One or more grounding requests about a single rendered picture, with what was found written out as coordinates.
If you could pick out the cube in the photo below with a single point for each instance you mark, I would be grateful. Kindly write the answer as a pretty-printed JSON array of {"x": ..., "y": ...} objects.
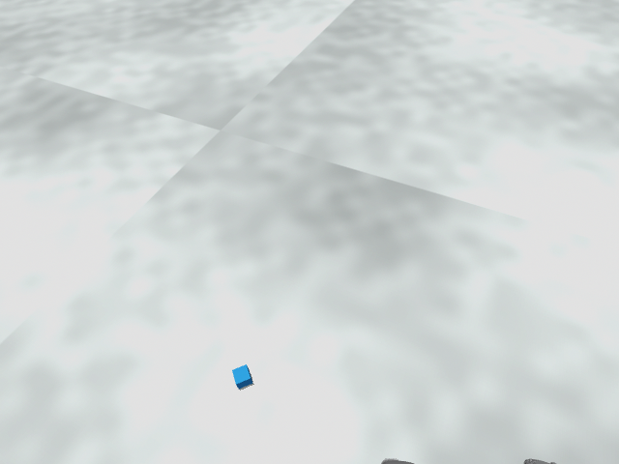
[{"x": 242, "y": 376}]

